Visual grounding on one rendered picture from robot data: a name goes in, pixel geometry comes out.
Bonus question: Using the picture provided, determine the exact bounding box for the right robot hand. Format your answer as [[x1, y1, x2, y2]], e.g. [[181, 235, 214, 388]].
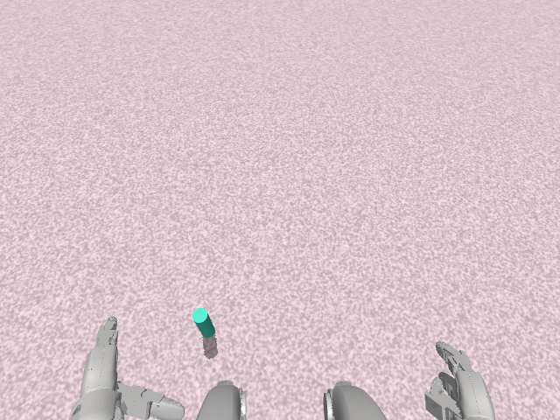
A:
[[424, 341, 496, 420]]

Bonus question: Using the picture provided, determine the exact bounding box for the can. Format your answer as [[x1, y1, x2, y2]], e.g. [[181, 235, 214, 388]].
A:
[[192, 308, 215, 338]]

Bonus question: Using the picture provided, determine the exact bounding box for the left robot hand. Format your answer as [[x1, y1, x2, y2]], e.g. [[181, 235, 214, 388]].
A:
[[80, 316, 185, 420]]

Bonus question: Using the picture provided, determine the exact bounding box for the left robot arm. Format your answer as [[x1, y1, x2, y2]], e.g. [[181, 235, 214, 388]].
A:
[[69, 388, 124, 420]]

